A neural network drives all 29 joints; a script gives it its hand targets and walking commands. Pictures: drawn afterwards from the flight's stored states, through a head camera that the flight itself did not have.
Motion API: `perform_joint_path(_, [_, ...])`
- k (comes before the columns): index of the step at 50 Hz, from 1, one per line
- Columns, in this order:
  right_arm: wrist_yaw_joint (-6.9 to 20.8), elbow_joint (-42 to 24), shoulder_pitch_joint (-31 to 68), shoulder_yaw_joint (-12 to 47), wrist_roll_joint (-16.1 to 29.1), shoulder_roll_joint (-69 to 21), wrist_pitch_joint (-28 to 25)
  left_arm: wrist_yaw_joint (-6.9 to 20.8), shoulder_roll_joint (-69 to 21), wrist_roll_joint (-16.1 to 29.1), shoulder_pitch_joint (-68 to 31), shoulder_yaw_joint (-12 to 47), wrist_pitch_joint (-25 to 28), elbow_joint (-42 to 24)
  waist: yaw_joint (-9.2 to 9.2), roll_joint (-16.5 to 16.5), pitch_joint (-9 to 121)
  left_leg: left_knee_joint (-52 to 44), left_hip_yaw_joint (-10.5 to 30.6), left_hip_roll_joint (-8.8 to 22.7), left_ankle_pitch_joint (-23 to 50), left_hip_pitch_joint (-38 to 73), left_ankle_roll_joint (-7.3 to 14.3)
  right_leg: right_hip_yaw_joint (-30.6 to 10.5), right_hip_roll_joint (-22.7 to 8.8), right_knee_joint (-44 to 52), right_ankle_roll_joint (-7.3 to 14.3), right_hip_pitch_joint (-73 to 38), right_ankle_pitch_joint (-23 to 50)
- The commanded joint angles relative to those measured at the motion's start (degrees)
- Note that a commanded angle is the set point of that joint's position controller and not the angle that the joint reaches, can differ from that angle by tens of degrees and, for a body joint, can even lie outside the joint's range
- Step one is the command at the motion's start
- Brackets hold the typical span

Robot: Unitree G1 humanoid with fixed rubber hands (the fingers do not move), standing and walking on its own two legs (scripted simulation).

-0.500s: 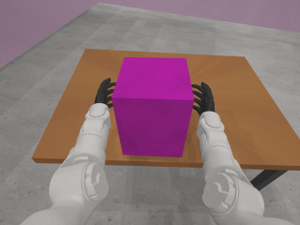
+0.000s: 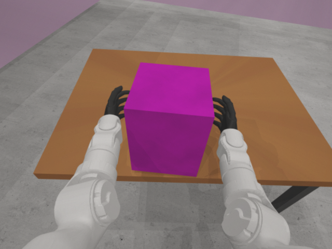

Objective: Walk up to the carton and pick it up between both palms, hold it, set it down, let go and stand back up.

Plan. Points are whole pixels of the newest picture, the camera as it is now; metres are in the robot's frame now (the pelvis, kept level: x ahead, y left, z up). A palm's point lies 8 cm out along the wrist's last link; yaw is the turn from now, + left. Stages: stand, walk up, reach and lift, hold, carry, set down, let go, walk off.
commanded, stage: set down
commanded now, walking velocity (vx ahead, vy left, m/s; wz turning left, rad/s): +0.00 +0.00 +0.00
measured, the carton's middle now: (169, 120) +0.49 -0.01 +0.03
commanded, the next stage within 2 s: none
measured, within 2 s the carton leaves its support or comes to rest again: rests again in 0.10 s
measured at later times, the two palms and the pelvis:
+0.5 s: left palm (113, 117) +0.44 +0.14 +0.09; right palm (227, 129) +0.40 -0.14 +0.09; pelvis +0.00 +0.00 +0.00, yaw +0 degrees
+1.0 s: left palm (112, 117) +0.44 +0.15 +0.09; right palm (227, 130) +0.40 -0.14 +0.09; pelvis +0.00 +0.00 +0.00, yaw +0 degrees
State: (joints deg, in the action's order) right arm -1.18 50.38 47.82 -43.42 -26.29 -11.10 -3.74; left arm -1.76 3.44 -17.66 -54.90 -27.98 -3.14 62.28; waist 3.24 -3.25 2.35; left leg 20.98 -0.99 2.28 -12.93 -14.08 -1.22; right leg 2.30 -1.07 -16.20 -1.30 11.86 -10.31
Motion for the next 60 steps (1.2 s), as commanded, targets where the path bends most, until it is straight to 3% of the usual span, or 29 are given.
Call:
perform_joint_path(1, [7.2, -5.1, 36.8, 13.8, -6.4, -22.0, -4.7, 8.3, -24.0, -5.3, -35.4, 3.5, 5.7, -1.9, -1.91, 7.3, 32.9, -0.1, -6.3, -2.0, 31.9, 6.0, -1.6, 3.6, 1.0, -5.5, -2.8, -13.9, 30.6])
perform_joint_path(2, [7.2, -6.4, 37.8, 14.1, -6.3, -21.9, -4.9, 8.4, -24.4, -5.5, -34.7, 2.8, 5.6, -1.7, -2.88, 6.8, 33.3, -0.3, -6.3, -2.0, 31.9, 6.2, -1.2, 3.7, 0.9, -5.3, -2.9, -13.6, 30.4])
perform_joint_path(8, [6.9, -5.6, 36.8, 13.9, -6.0, -21.6, -4.9, 8.5, -24.4, -5.5, -33.8, 2.5, 5.8, -0.3, -2.45, 6.3, 32.7, -1.1, -6.3, -2.4, 29.2, 3.6, -1.0, 3.0, 0.6, -5.9, -3.2, -14.9, 33.1])
perform_joint_path(10, [7.2, -7.0, 37.7, 14.9, -5.9, -22.3, -5.0, 8.5, -23.9, -6.3, -33.0, 0.7, 5.9, 0.5, -3.78, 5.2, 31.4, -1.6, -6.3, -2.5, 28.1, 1.3, -0.4, 2.8, 0.4, -6.6, -3.5, -16.3, 33.3])
perform_joint_path(14, [7.1, -5.2, 35.5, 14.4, -6.1, -21.9, -4.9, 8.6, -25.0, -6.0, -33.1, 2.9, 6.4, -1.9, -1.87, 6.8, 31.5, -1.5, -6.0, -2.1, 28.7, 3.2, -0.8, 3.7, 0.6, -5.9, -3.3, -14.8, 31.5])
perform_joint_path(15, [7.2, -6.2, 34.8, 14.6, -6.3, -22.0, -5.0, 8.6, -24.8, -6.0, -32.9, 1.9, 6.6, -1.0, -3.05, 6.4, 31.3, -1.3, -6.0, -2.0, 29.8, 3.5, -0.9, 3.7, 0.6, -5.7, -3.3, -13.9, 31.0])
perform_joint_path(18, [7.2, -6.9, 34.4, 14.2, -5.8, -20.9, -5.1, 8.7, -25.1, -6.2, -32.0, 2.1, 6.2, -0.8, -1.96, 6.7, 31.1, -1.2, -5.8, -2.0, 29.4, 4.5, -1.2, 3.9, 1.3, -5.0, -3.0, -12.3, 29.2])
perform_joint_path(19, [7.4, -5.8, 33.7, 14.1, -6.1, -21.4, -4.9, 8.7, -24.8, -7.2, -30.1, 1.2, 6.3, -0.2, -3.14, 7.3, 29.3, -1.4, -5.9, -2.0, 29.6, 5.1, -1.0, 3.4, 1.1, -4.7, -2.7, -12.2, 28.1])
perform_joint_path(20, [7.2, -6.9, 34.3, 13.6, -6.6, -20.9, -5.0, 8.5, -25.6, -6.9, -30.9, 1.3, 6.0, -0.7, -2.13, 7.1, 29.8, -1.0, -5.5, -1.8, 30.5, 5.3, -1.0, 4.0, 1.1, -4.9, -2.6, -11.8, 28.0])
perform_joint_path(22, [7.1, -6.3, 32.8, 14.3, -7.0, -21.8, -4.8, 8.7, -24.6, -7.3, -30.5, 0.7, 6.1, -0.3, -3.51, 6.7, 29.8, -0.7, -6.2, -2.0, 30.9, 4.8, -0.6, 3.2, 0.8, -5.1, -2.9, -11.8, 29.4])
perform_joint_path(23, [7.1, -6.8, 33.1, 13.9, -6.2, -20.7, -4.7, 8.9, -24.1, -6.8, -30.2, 1.1, 6.0, -0.4, -2.37, 6.0, 27.9, -1.4, -6.1, -2.3, 29.0, 3.6, -0.5, 3.7, 0.8, -5.2, -3.2, -12.7, 30.1])
perform_joint_path(24, [7.1, -8.1, 34.4, 14.3, -6.0, -20.9, -4.4, 9.2, -24.2, -7.3, -30.8, 0.4, 6.1, 0.3, -2.98, 6.1, 27.9, -1.9, -6.0, -2.5, 26.7, 2.3, -0.4, 3.6, 1.0, -5.1, -3.3, -13.7, 28.6])
perform_joint_path(28, [7.2, -6.8, 32.9, 13.4, -7.4, -21.3, -4.6, 8.9, -25.0, -7.4, -31.5, 1.3, 6.4, -1.0, -2.01, 7.1, 29.2, -1.4, -5.9, -2.0, 29.1, 5.3, -0.8, 3.8, 1.1, -4.9, -2.9, -10.8, 26.9])
perform_joint_path(30, [7.3, -7.2, 31.9, 14.7, -6.7, -21.7, -4.2, 9.2, -24.5, -8.2, -29.1, -0.3, 6.0, -0.1, -3.38, 5.8, 27.6, -1.3, -5.7, -2.1, 29.4, 4.8, -0.2, 3.2, 0.9, -4.8, -3.0, -11.1, 27.8])
perform_joint_path(33, [7.0, -7.1, 31.5, 13.9, -6.4, -20.3, -4.1, 9.4, -24.5, -7.3, -30.1, 1.0, 5.8, -1.5, -1.62, 6.5, 26.8, -1.3, -5.3, -2.2, 28.5, 4.7, -0.4, 3.4, 1.0, -4.6, -3.0, -10.6, 27.6])
perform_joint_path(35, [7.2, -7.0, 31.0, 14.1, -6.9, -21.3, -3.6, 9.6, -24.0, -8.5, -29.0, -0.8, 6.1, -0.1, -3.31, 6.6, 26.1, -1.7, -6.2, -2.4, 27.4, 4.3, 0.1, 3.1, 0.7, -4.4, -3.1, -10.5, 26.1])
perform_joint_path(37, [7.5, -6.9, 30.7, 13.8, -6.7, -20.7, -3.2, 9.6, -24.1, -8.6, -30.2, -0.6, 5.8, -0.8, -3.05, 6.6, 25.7, -2.0, -5.7, -2.5, 25.9, 3.8, -0.1, 3.4, 1.1, -4.2, -3.3, -10.9, 24.2])
perform_joint_path(41, [7.4, -5.9, 29.9, 15.0, -6.2, -20.8, -3.5, 9.3, -24.0, -8.6, -29.4, 0.3, 6.5, -1.6, -2.83, 7.0, 26.8, -0.8, -5.2, -2.1, 29.3, 4.9, -0.3, 3.5, 1.1, -4.7, -2.9, -9.8, 26.6])
perform_joint_path(42, [7.5, -6.2, 29.8, 13.4, -6.9, -20.3, -3.4, 9.5, -24.7, -8.1, -29.8, 0.3, 6.3, -1.6, -1.62, 7.4, 25.2, -1.1, -5.2, -2.1, 29.8, 6.0, -0.6, 3.8, 1.5, -4.5, -2.9, -8.0, 25.2])
perform_joint_path(43, [7.3, -7.2, 29.6, 14.2, -7.4, -21.1, -3.5, 9.5, -25.0, -8.7, -29.9, -0.1, 6.4, -1.6, -2.54, 7.1, 27.0, -0.7, -5.0, -2.0, 29.5, 6.5, -0.2, 3.5, 1.3, -3.9, -2.9, -7.5, 24.0])
perform_joint_path(44, [7.4, -4.8, 28.8, 13.1, -7.1, -21.2, -3.3, 9.6, -25.3, -8.1, -29.1, 0.7, 6.5, -2.2, -1.34, 7.0, 25.7, -1.0, -5.3, -1.9, 29.4, 7.4, -0.6, 4.0, 2.0, -3.7, -2.8, -6.0, 22.7])
perform_joint_path(45, [7.5, -5.3, 28.9, 13.7, -7.5, -21.4, -3.1, 9.8, -25.0, -9.0, -28.6, -0.5, 6.4, -0.9, -2.65, 6.9, 24.3, -0.9, -5.8, -2.0, 29.2, 7.3, -0.2, 3.3, 1.2, -3.3, -2.7, -7.0, 22.4])
perform_joint_path(47, [7.8, -6.1, 29.0, 12.8, -7.6, -21.5, -3.0, 9.8, -25.1, -9.2, -29.4, -0.7, 6.9, -1.9, -2.9, 7.4, 24.8, -1.2, -5.6, -2.3, 27.5, 5.6, -0.3, 3.7, 1.7, -3.5, -2.8, -6.9, 20.3])
perform_joint_path(52, [7.9, -5.4, 28.1, 11.7, -7.7, -20.9, -2.9, 9.6, -26.2, -9.2, -29.2, -0.3, 6.6, -1.9, -1.65, 7.8, 24.7, -0.3, -4.9, -1.9, 30.7, 8.5, -0.8, 4.3, 1.8, -3.1, -2.3, -3.6, 19.8])
perform_joint_path(54, [7.7, -6.5, 27.1, 12.1, -8.2, -19.1, -3.0, 9.5, -22.7, -9.5, -27.2, -1.3, 6.9, -1.7, -2.68, 6.5, 25.5, -0.2, -5.6, -2.2, 30.3, 7.5, -0.3, 3.6, 1.5, -4.0, -2.9, -6.2, 22.3])
perform_joint_path(55, [7.3, -5.3, 26.4, 10.7, -8.5, -17.5, -2.6, 9.4, -21.8, -9.5, -27.3, -1.1, 6.7, -1.9, -0.86, 6.1, 24.1, -0.8, -5.2, -2.2, 28.3, 6.1, -0.2, 3.6, 1.6, -4.1, -3.1, -6.9, 22.5])
perform_joint_path(56, [7.3, -5.2, 27.0, 10.8, -8.9, -18.3, -2.4, 9.6, -22.4, -9.8, -27.8, -2.1, 7.0, -1.8, -1.81, 5.5, 23.2, -1.1, -5.4, -2.4, 28.3, 6.4, -0.2, 3.8, 1.6, -4.1, -3.3, -6.6, 21.8])
perform_joint_path(59, [6.7, -4.5, 25.2, 10.4, -7.3, -10.7, -2.2, 8.5, -16.2, -9.5, -25.8, -2.5, 6.3, -0.1, -1.61, 8.5, 21.7, -0.6, -5.6, -2.1, 30.9, 8.0, -0.7, 3.8, 2.1, -3.8, -2.9, -5.3, 20.6])
perform_joint_path(60, [6.5, -7.0, 26.1, 10.4, -8.3, -14.4, -2.1, 8.6, -18.0, -9.5, -27.6, -1.9, 6.7, -2.7, -1.7, 7.5, 23.4, -0.3, -5.4, -2.2, 30.4, 8.1, -0.1, 3.8, 1.9, -3.8, -3.1, -4.8, 20.3])
